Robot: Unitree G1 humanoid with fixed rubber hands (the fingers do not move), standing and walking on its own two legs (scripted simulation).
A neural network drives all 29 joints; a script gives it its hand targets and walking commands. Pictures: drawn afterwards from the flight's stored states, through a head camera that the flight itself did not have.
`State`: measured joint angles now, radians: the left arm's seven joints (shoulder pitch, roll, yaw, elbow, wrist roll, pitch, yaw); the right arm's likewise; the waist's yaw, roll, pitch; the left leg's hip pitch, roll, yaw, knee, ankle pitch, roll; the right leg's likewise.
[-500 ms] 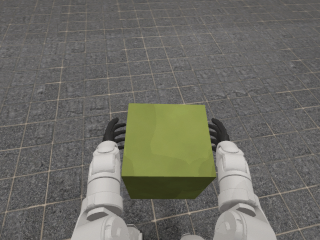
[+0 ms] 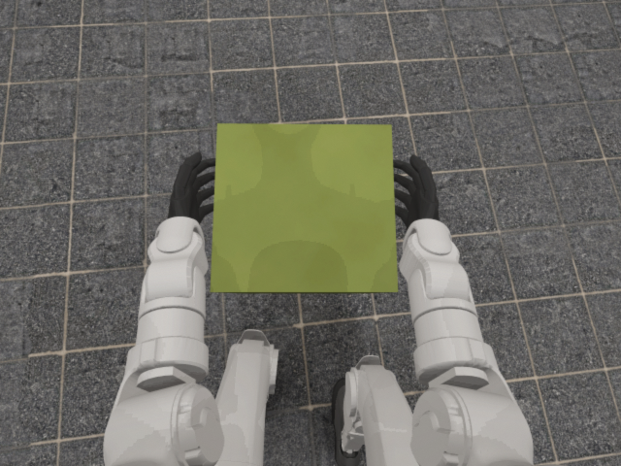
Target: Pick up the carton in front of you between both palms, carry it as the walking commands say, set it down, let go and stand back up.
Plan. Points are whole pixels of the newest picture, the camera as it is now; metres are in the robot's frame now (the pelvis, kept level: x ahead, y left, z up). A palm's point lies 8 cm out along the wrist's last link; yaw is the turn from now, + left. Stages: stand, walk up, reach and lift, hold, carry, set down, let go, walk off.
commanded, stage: set down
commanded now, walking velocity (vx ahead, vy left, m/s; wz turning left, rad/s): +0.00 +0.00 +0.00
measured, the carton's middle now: (304, 225) +0.43 +0.06 -0.14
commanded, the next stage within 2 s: none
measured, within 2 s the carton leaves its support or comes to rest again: rests again in 1.60 s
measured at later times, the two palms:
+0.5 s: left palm (192, 224) +0.43 +0.25 -0.23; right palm (368, 221) +0.47 -0.05 -0.22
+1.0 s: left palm (196, 233) +0.45 +0.28 -0.38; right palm (338, 222) +0.51 -0.02 -0.37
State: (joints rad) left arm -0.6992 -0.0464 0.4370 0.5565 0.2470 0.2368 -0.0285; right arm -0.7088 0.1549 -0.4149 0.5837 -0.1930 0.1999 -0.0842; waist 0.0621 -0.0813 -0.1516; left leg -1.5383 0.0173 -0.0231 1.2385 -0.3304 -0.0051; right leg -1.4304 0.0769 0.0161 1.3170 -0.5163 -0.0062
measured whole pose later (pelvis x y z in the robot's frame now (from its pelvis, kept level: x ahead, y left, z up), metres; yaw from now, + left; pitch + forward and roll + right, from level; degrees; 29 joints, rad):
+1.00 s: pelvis -0.04 +0.00 -0.22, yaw -3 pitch +42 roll -4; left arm -1.30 0.24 0.42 0.78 0.14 0.30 0.00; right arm -1.38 -0.08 -0.31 0.88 -0.05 0.23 -0.20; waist 0.15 -0.12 0.22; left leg -2.31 0.01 -0.06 1.99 -0.41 -0.01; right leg -2.17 0.16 -0.02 2.08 -0.67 0.04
